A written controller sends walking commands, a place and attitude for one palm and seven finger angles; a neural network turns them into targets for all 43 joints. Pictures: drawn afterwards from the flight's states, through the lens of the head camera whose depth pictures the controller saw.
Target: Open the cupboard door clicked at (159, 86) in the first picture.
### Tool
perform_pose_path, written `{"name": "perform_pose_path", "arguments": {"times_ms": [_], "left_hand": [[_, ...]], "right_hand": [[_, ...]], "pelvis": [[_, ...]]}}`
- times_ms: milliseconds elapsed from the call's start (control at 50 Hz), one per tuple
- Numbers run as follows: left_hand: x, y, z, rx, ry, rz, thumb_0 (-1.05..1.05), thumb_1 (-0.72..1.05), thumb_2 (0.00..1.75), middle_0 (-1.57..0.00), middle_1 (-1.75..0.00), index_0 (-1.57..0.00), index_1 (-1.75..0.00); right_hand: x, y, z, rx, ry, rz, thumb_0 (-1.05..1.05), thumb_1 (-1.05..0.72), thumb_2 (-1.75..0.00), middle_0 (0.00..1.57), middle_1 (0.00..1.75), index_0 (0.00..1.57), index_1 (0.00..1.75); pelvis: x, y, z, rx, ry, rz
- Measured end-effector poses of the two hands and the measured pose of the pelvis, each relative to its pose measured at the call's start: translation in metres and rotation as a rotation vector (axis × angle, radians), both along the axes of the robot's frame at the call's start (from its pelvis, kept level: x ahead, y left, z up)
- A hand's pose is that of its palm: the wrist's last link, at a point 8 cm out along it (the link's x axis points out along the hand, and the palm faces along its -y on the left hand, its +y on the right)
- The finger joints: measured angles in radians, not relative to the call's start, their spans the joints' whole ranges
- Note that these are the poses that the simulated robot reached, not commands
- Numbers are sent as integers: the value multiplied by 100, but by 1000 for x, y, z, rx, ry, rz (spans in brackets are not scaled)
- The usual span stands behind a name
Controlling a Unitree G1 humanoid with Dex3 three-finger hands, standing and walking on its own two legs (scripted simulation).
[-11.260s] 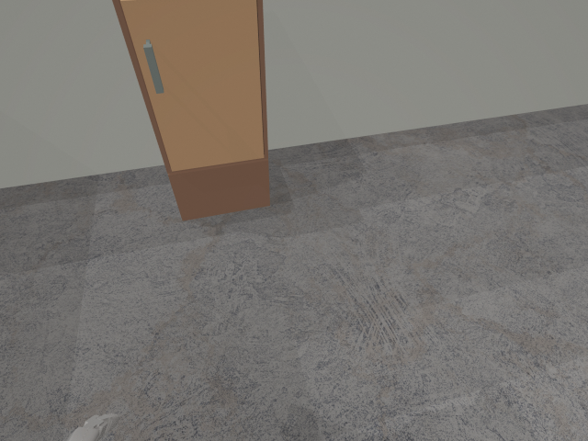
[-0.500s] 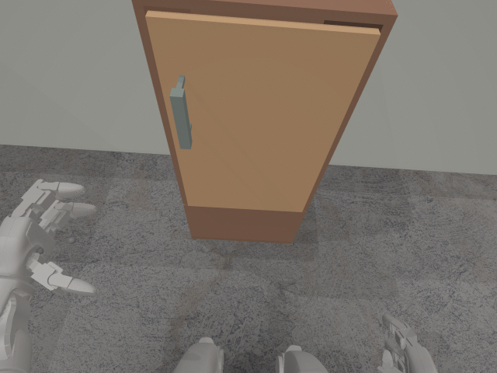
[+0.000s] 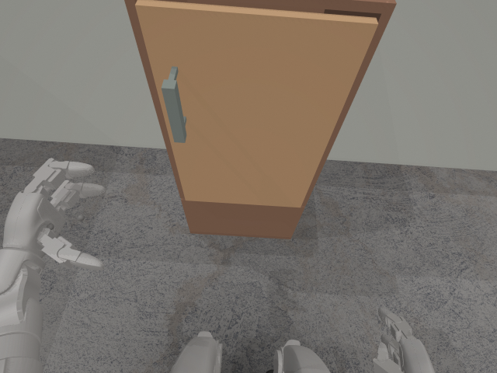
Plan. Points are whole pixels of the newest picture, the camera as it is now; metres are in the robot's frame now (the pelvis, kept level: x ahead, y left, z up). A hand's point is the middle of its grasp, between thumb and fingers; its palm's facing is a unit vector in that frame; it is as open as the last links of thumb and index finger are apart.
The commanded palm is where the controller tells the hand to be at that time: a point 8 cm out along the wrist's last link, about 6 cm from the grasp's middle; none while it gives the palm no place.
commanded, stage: move the hooked fingers beside the handle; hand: left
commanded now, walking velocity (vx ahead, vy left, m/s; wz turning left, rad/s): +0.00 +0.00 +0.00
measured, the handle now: (177, 106) +0.57 +0.17 +0.05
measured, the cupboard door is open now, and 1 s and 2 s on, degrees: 0 0 0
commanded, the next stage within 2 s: none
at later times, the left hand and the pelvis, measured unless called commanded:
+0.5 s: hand (107, 180) +0.39 +0.25 +0.05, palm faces -0.03 -1.00 -0.04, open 13.9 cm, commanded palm +0.37 +0.30 +0.05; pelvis +0.00 +0.01 +0.00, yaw -1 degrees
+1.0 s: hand (123, 142) +0.47 +0.25 +0.04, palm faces +0.00 -1.00 -0.03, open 13.9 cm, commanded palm +0.45 +0.29 +0.05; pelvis +0.00 +0.01 -0.01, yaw -2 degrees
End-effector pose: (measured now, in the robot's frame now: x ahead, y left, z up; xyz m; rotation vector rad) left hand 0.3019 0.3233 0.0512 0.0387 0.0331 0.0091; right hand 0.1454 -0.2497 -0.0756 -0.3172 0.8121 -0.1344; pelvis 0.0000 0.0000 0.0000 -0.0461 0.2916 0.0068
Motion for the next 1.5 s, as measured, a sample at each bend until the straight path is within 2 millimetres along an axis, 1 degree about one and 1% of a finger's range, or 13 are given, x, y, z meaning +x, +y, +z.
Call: {"name": "perform_pose_path", "arguments": {"times_ms": [140,240,360,500,660,780,940,1060,1140,1240,1340,1400,1500], "left_hand": [[28,-2,7,7,2,-18,-1,-49,30,-30,-120,-31,-120],[34,-2,8,4,18,-8,-1,-49,30,-30,-120,-31,-120],[44,-2,-1,-3,13,16,-1,-49,30,-30,-120,-31,-120],[67,-20,3,1,-26,-37,-1,-50,30,-29,-120,-30,-120],[92,-16,2,-2,6,6,-1,-49,30,-30,-120,-31,-120],[106,-19,4,-4,-21,-1,-1,-49,30,-30,-120,-31,-120],[135,-21,-7,-13,10,-7,-1,-50,30,-30,-120,-31,-120],[158,-25,1,-5,-37,-9,-1,-50,30,-30,-120,-30,-120],[170,-30,1,-9,-3,-20,-1,-50,30,-29,-120,-30,-120],[182,-34,-6,-14,32,-7,-1,-49,30,-30,-120,-31,-120],[194,-35,1,-7,-33,11,-1,-49,30,-30,-120,-31,-120],[202,-34,4,-10,-29,9,-1,-49,30,-30,-120,-31,-120],[207,-29,-5,-4,36,-2,-1,-49,30,-30,-120,-31,-120]], "right_hand": [[-19,-8,-2,4,53,-58,1,-90,-90,20,30,20,30],[-32,-10,-2,11,92,-88,1,-90,-90,20,30,20,30],[-44,-12,-8,-4,146,-95,1,-90,-90,20,30,20,30],[-52,-9,-11,-9,181,-118,1,-90,-90,20,30,20,30],[-66,-5,-13,1,214,-141,1,-90,-90,20,30,20,30],[-83,-5,-19,-4,285,-155,0,-90,-90,20,30,20,30],[-108,-10,-24,-34,375,-189,0,-90,-90,20,30,20,30],[-126,-11,-26,-42,441,-220,0,-91,-90,20,30,20,30],[-136,-8,-27,-30,480,-238,0,-91,-90,20,30,20,30],[-146,-5,-28,-24,512,-249,0,-91,-90,20,30,20,30],[-153,-4,-29,-24,537,-261,0,-91,-90,20,30,20,30],[-156,-3,-29,-25,552,-269,0,-91,-90,20,30,20,30],[-161,-2,-27,-28,568,-279,0,-91,-90,20,30,20,30]], "pelvis": [[4,-1,2,4,14,-15],[8,1,5,8,22,-24],[6,3,2,5,31,-19],[4,7,1,2,38,-22],[1,9,0,2,47,-27],[0,11,-2,0,59,-30],[-3,12,-9,-7,88,-29],[-2,13,-12,-12,111,-35],[0,14,-12,-13,119,-38],[0,14,-13,-13,133,-42],[1,13,-16,-17,148,-45],[1,13,-17,-20,151,-45],[1,14,-18,-23,164,-49]]}}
